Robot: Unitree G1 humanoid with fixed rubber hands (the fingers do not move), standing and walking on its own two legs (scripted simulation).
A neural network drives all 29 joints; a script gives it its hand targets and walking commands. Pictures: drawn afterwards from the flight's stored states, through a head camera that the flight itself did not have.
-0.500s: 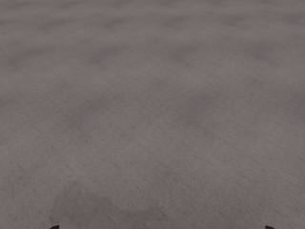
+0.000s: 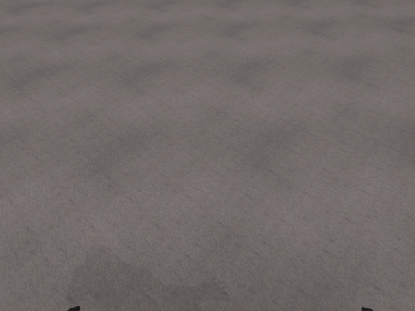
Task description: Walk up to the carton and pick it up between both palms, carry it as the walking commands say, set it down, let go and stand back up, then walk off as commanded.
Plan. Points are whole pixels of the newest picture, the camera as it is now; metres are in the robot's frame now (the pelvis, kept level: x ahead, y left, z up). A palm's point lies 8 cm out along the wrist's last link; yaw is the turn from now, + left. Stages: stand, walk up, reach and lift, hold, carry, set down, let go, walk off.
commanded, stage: walk up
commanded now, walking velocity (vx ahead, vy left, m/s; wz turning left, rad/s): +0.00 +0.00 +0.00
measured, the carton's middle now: out of the picture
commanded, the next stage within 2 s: none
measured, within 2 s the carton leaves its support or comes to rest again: neither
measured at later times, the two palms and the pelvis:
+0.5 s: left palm out of the picture -0.05 +0.43 -0.09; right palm (310, 270) +0.23 -0.19 -0.07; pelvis -0.03 +0.05 -0.02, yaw +30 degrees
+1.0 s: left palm out of the picture -0.38 +0.38 -0.08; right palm (141, 239) +0.29 +0.17 -0.06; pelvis -0.08 +0.14 -0.02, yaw +65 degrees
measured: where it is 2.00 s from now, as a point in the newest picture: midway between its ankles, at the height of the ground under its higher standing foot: outside the picture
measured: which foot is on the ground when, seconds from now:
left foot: down 0.00-0.08, up 0.10-0.30, down 0.32-0.52, up 0.54-0.82, down 0.84-1.00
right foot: down 0.00-0.32, up 0.34-0.50, down 0.52-0.86, up 0.88-1.00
